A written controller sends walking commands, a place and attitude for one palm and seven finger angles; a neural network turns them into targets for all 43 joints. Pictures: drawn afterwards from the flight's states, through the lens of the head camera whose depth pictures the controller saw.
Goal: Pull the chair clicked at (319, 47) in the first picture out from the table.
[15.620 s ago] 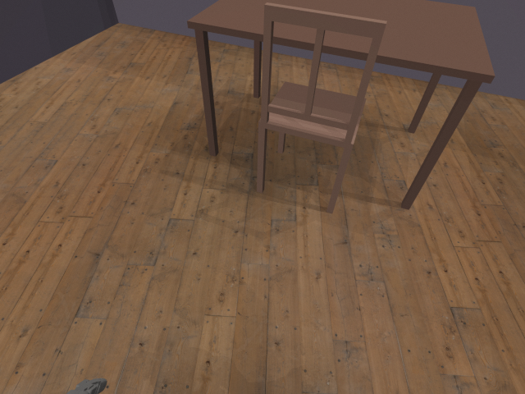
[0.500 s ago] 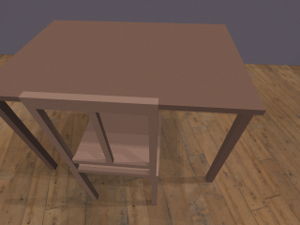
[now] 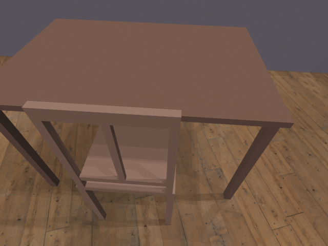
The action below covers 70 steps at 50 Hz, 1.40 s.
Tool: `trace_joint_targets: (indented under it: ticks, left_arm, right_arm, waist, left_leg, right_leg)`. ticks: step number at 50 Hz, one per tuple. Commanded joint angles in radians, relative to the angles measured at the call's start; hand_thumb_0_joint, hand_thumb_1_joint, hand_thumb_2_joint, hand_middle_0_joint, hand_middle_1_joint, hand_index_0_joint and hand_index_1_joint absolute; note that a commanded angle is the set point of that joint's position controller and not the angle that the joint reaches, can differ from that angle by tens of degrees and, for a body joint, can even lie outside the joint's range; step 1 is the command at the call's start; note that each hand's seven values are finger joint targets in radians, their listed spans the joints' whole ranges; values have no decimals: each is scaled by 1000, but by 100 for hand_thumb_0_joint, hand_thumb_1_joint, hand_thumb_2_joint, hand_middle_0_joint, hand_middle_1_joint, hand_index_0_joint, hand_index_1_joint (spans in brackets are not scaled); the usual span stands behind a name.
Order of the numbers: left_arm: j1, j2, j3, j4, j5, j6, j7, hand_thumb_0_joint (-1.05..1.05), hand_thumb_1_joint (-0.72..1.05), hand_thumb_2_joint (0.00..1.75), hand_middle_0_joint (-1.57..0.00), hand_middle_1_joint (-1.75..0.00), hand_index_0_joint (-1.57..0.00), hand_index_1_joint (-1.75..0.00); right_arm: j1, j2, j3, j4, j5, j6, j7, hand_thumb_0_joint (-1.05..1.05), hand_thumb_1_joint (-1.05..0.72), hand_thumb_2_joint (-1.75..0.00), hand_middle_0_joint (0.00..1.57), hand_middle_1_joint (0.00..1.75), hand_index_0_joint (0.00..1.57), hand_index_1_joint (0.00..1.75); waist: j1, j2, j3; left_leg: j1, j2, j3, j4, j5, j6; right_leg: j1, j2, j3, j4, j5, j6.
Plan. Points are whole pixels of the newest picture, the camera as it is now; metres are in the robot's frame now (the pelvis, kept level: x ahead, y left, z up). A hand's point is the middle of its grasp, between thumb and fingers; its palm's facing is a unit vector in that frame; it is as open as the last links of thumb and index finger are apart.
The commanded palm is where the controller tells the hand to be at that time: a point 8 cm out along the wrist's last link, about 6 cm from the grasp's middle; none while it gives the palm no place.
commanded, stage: look again from close up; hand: left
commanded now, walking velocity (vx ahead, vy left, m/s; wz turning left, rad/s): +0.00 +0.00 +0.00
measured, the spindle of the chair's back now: (115, 155) +0.40 +0.18 -0.08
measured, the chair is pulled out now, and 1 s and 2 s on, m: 0.00 0.00 0.00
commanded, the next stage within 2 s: shuffle to correct the standing spot in 0.20 s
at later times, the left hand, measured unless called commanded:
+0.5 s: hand out of the picture +0.01 +0.17 -0.18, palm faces +0.02 -0.98 -0.20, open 7.4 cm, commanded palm none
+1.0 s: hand out of the picture +0.00 +0.17 -0.18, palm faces +0.03 -0.98 -0.19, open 7.3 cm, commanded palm none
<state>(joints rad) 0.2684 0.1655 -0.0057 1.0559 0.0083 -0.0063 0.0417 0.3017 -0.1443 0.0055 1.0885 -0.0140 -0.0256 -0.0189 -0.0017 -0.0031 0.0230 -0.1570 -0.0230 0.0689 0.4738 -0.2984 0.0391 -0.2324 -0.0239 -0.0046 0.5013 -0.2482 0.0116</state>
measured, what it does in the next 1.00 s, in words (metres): stands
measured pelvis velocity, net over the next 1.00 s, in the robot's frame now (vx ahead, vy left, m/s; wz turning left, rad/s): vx -0.05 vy -0.01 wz -0.01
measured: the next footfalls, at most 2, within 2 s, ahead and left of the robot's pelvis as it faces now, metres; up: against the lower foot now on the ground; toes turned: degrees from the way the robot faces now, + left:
none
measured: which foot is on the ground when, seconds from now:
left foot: down 0.00-1.00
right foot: down 0.00-1.00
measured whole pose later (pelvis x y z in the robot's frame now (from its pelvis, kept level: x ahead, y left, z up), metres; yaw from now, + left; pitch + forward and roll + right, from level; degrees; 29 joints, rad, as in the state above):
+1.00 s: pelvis -0.05 -0.01 +0.00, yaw +0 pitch -1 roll +1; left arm 0.28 0.18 0.02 0.98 0.02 0.02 0.03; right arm 0.38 -0.14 -0.02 1.10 -0.02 0.02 -0.01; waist 0.00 -0.05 0.00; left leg -0.23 -0.02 0.06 0.51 -0.26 0.03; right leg -0.31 -0.01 -0.01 0.60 -0.33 -0.01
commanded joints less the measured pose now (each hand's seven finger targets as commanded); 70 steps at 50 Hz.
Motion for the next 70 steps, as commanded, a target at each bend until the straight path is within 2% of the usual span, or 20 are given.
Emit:
trace_joint_targets:
  ticks: [1,15,23,29,32,35,38,40,44,46,48,51,52,53,54,55,58,62,66,70]
  left_arm:
    - [53,92,15,-32,4,-13,2,0,90,90,-20,-30,-20,-30]
    - [64,89,8,-3,4,-12,2,0,90,90,-20,-30,-20,-30]
    - [52,119,36,-58,7,10,8,0,90,90,-20,-30,-20,-30]
    - [35,129,52,-108,14,29,2,0,90,90,-20,-30,-20,-30]
    - [31,143,50,-121,20,24,0,0,90,90,-20,-30,-20,-30]
    - [-19,197,54,-143,20,21,-1,0,90,90,-20,-30,-20,-30]
    - [-71,194,62,-159,19,19,3,0,90,90,-20,-30,-20,-30]
    - [-59,175,57,-151,16,17,1,0,90,90,-20,-30,-20,-30]
    - [9,113,44,-136,17,23,-9,0,90,90,-20,-30,-20,-30]
    - [75,77,43,-110,21,23,-13,0,90,90,-20,-30,-20,-30]
    - [104,54,36,-91,20,21,-14,0,90,90,-20,-30,-20,-30]
    - [115,61,30,-78,15,3,-9,0,90,90,-20,-30,-20,-30]
    - [231,129,26,-6,11,-26,29,0,90,90,-20,-30,-20,-30]
    - [140,179,23,-57,13,-40,16,0,90,90,-20,-30,-20,-30]
    - [69,194,32,-93,9,-46,5,0,90,90,-20,-30,-20,-30]
    - [21,179,37,-103,9,-48,8,0,90,90,-20,-30,-20,-30]
    - [10,129,29,-88,4,-53,12,0,90,90,-20,-30,-20,-30]
    - [82,74,14,-45,2,-33,11,0,90,90,-20,-30,-20,-30]
    - [94,57,9,-26,6,-21,6,0,90,90,-20,-30,-20,-30]
    - [91,63,13,-31,8,-17,4,0,90,90,-20,-30,-20,-30]
  right_arm:
    - [38,-103,-16,-31,3,-18,-10,0,-90,-90,20,30,20,30]
    - [13,-105,-16,-5,6,-14,-14,0,-90,-90,20,30,20,30]
    - [-18,-134,-48,-53,7,5,-23,0,-90,-90,20,30,20,30]
    - [-68,-157,-73,-107,-1,33,-19,0,-90,-90,20,30,20,30]
    - [-71,-126,-71,-126,0,40,-7,0,-90,-90,20,30,20,30]
    - [2,-93,-66,-101,-1,55,5,0,-90,-90,20,30,20,30]
    - [88,-79,-55,-55,-9,47,15,0,-90,-90,20,30,20,30]
    - [112,-81,-46,-42,-9,36,15,0,-90,-90,20,30,20,30]
    - [52,-109,-40,-53,-21,19,12,0,-90,-90,20,30,20,30]
    - [-1,-134,-41,-67,-12,17,7,0,-90,-90,20,30,20,30]
    - [-9,-131,-40,-68,-6,14,0,0,-90,-90,20,30,20,30]
    - [29,-91,-31,-52,-1,9,-5,0,-90,-90,20,30,20,30]
    - [-130,-123,-17,-121,6,-4,1,0,-90,-90,20,30,20,30]
    - [-8,-42,-14,-139,4,14,16,0,-90,-90,20,30,20,30]
    - [36,-62,-23,-119,-11,24,22,0,-90,-90,20,30,20,30]
    - [68,-66,-24,-105,-8,26,23,0,-90,-90,20,30,20,30]
    - [136,-46,-13,-73,2,6,15,0,-90,-90,20,30,20,30]
    - [71,-83,-9,-71,1,-18,0,0,-90,-90,20,30,20,30]
    - [46,-103,-12,-69,3,-11,-4,0,-90,-90,20,30,20,30]
    - [40,-117,-14,-57,0,-15,-4,0,-90,-90,20,30,20,30]
  waist:
    - [5,0,31]
    - [4,14,52]
    - [5,40,-20]
    - [14,42,-24]
    - [12,-47,-25]
    - [-15,-215,2]
    - [-45,-206,7]
    - [-45,-119,24]
    - [15,179,127]
    - [49,182,104]
    - [55,147,84]
    - [43,65,110]
    - [107,3,161]
    - [8,-129,20]
    - [-10,-71,-19]
    - [-37,-137,-27]
    - [-66,-75,-55]
    - [-1,153,8]
    - [3,-1,103]
    - [6,24,103]
  left_leg:
    - [-55,121,-122,-112,192,0]
    - [-15,124,-111,-121,210,-2]
    - [34,167,-112,-41,480,7]
    - [-62,196,-138,-8,369,35]
    - [-136,103,-84,52,4,2]
    - [-70,11,-35,185,-144,-30]
    - [29,14,-30,144,-66,-26]
    - [34,22,-48,20,-81,-20]
    - [-276,155,-243,-277,-375,32]
    - [-371,186,-261,-310,-352,56]
    - [-337,175,-237,-275,-298,55]
    - [-274,115,-200,-186,-229,28]
    - [-264,83,-60,110,-60,-36]
    - [-214,26,-64,205,-165,-39]
    - [-160,33,-65,233,-133,-39]
    - [-135,47,-70,245,-109,-36]
    - [-8,42,-73,14,21,-36]
    - [-112,146,-196,-94,248,13]
    - [-153,127,-201,-147,86,13]
    - [-131,127,-214,-190,64,15]
  right_leg:
    - [18,-69,76,-64,146,-43]
    - [7,-73,80,-88,160,-39]
    - [-35,-76,70,39,307,-36]
    - [-67,-48,66,121,209,-42]
    - [-85,-108,179,-15,48,-70]
    - [-236,-210,339,-280,-449,-135]
    - [-305,-173,262,-301,-458,-97]
    - [-297,-121,192,-238,-438,-68]
    - [-96,18,19,17,-242,-28]
    - [27,39,-22,175,-102,-22]
    - [41,27,-15,141,-73,-18]
    - [20,-23,83,-73,-90,-36]
    - [-15,-118,140,-131,213,-42]
    - [-44,-233,333,-244,-149,-105]
    - [-77,-259,354,-279,-259,-165]
    - [-104,-231,302,-280,-278,-170]
    - [-79,-146,169,-134,-1,-129]
    - [25,-37,48,-29,38,-55]
    - [-1,-44,57,-65,14,-48]
    - [-2,-46,48,-60,24,-41]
